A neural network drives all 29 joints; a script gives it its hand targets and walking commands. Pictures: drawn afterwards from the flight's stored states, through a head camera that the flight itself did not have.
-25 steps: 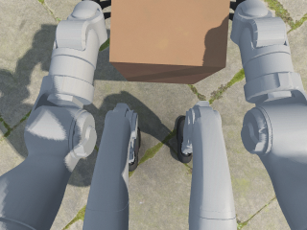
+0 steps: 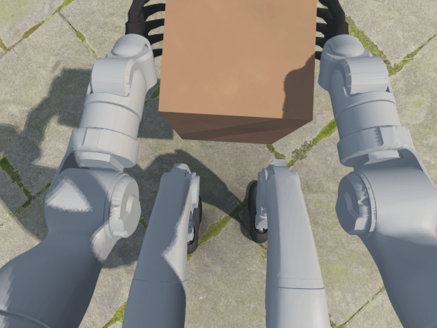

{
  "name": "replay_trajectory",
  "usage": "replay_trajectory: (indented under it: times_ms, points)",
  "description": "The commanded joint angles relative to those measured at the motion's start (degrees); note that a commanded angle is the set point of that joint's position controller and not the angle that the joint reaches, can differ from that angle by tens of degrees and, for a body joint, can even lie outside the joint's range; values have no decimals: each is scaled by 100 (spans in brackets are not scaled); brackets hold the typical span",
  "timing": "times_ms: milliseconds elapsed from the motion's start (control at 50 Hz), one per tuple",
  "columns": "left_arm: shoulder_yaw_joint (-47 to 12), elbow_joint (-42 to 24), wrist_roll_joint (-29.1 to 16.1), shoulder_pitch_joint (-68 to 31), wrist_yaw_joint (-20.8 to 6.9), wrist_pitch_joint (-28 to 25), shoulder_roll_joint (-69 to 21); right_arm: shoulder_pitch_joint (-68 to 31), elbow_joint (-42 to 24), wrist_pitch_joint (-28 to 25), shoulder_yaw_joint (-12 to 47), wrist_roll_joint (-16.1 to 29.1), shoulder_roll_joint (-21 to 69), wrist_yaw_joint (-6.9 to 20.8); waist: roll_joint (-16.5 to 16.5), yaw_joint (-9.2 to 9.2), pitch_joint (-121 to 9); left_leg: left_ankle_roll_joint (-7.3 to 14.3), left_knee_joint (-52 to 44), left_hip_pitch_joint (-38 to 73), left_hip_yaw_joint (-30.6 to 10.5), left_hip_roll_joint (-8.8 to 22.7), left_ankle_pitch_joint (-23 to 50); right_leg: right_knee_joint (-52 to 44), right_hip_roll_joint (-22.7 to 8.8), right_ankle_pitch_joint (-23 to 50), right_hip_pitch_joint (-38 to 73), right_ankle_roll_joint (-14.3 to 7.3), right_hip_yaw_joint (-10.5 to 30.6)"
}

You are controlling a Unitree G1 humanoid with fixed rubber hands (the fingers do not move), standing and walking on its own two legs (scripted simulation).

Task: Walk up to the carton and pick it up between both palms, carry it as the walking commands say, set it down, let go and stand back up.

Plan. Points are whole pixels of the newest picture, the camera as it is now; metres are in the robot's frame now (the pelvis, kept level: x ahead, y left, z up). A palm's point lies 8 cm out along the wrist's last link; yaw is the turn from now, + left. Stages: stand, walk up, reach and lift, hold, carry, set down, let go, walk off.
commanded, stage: reach and lift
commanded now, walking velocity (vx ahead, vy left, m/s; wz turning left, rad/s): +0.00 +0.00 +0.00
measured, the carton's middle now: (233, 74) +0.51 -0.01 -0.09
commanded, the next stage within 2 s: none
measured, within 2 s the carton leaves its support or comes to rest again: neither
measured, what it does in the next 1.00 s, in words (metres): rises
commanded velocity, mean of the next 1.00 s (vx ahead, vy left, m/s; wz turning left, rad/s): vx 0.00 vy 0.00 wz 0.00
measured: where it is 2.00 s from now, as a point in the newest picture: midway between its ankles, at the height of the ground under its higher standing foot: (224, 228)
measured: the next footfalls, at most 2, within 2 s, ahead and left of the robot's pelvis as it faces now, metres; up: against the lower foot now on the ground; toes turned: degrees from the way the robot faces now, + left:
none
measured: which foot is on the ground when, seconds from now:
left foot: down 0.00-1.00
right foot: down 0.00-1.00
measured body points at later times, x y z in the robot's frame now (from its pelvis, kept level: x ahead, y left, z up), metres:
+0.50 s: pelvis +0.00 +0.00 +0.06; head +0.21 -0.02 +0.45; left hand +0.50 +0.13 +0.05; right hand +0.50 -0.16 +0.04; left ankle +0.15 +0.12 -0.51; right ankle +0.19 -0.11 -0.51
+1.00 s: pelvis +0.00 +0.00 +0.12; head +0.17 -0.02 +0.53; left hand +0.48 +0.14 +0.13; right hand +0.48 -0.15 +0.12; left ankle +0.15 +0.12 -0.51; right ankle +0.19 -0.11 -0.51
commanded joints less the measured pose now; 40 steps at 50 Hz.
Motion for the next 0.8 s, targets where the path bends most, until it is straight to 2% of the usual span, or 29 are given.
replay_trajectory:
  times_ms: [0,60,120,180,340,360,420,440,540,600,640,660,700,720,780]
  points:
    - [-2580,-3001,-936,-5066,-1865,-392,-7451,-4946,-3370,-453,1850,1285,7898,1557,-293,-403,-14815,149,-2018,2909,-168,-860,1128,-1791,869,1185,5792,111,301]
    - [-2564,-2885,-890,-5020,-1875,-396,-7423,-4837,-3181,-447,1838,1250,7917,1569,-279,-374,-14431,151,-2183,2897,-209,-830,987,-1938,836,1020,5739,111,350]
    - [-2608,-2915,-892,-4867,-1889,-407,-7507,-4814,-3326,-466,1949,1266,7972,1580,-286,-360,-14457,162,-2337,3098,-235,-824,1068,-2083,828,1096,5931,107,350]
    - [-2683,-3021,-934,-4955,-1909,-412,-7489,-4737,-3338,-457,1981,1255,7996,1562,-281,-417,-14456,151,-2467,3190,-245,-820,1061,-2232,819,1093,6140,113,397]
    - [-2620,-2903,-877,-4701,-1968,-409,-7526,-4660,-3435,-437,2156,1281,8182,1582,-366,-299,-14144,207,-2902,3433,-292,-787,991,-2660,760,945,6600,133,515]
    - [-2561,-2784,-825,-4721,-1983,-397,-7497,-4605,-3281,-427,2104,1252,8225,1586,-356,-293,-13887,209,-2968,3320,-276,-773,837,-2757,730,763,6607,143,567]
    - [-2558,-2802,-834,-4648,-2028,-410,-7587,-4559,-3370,-436,2133,1215,8279,1594,-398,-338,-13879,232,-3123,3457,-298,-771,866,-2921,713,775,6819,139,591]
    - [-2444,-2640,-769,-4550,-2042,-415,-7513,-4518,-3229,-435,2105,1194,8340,1603,-465,-263,-13595,255,-3188,3326,-289,-761,788,-2984,692,675,6798,153,605]
    - [-2402,-2580,-725,-4441,-2109,-420,-7593,-4501,-3277,-446,2122,1189,8456,1631,-451,-245,-13525,278,-3466,3557,-320,-746,707,-3271,647,516,7018,156,659]
    - [-2485,-2777,-793,-4506,-2139,-430,-7631,-4496,-3456,-433,2217,1208,8520,1639,-476,-274,-13761,272,-3628,3809,-333,-747,829,-3412,646,642,7295,162,674]
    - [-2474,-2721,-749,-4408,-2141,-414,-7606,-4421,-3354,-420,2201,1207,8533,1648,-440,-241,-13563,268,-3773,3847,-349,-727,790,-3532,629,619,7345,163,683]
    - [-2449,-2626,-752,-4434,-2159,-419,-7640,-4387,-3296,-425,2159,1171,8514,1650,-423,-293,-13387,268,-3828,3802,-351,-714,700,-3598,607,508,7330,156,707]
    - [-2505,-2803,-772,-4416,-2161,-431,-7649,-4446,-3478,-432,2251,1222,8599,1651,-447,-219,-13583,274,-3964,3998,-358,-714,845,-3703,616,632,7611,167,724]
    - [-2539,-2807,-774,-4435,-2168,-421,-7672,-4404,-3485,-434,2244,1203,8577,1649,-412,-277,-13541,256,-4010,4051,-356,-717,851,-3762,611,652,7651,162,727]
    - [-2505,-2759,-701,-4235,-2182,-391,-7662,-4212,-3424,-393,2252,1162,8651,1639,-459,-244,-13369,264,-4205,4151,-376,-693,930,-3937,588,691,7861,182,771]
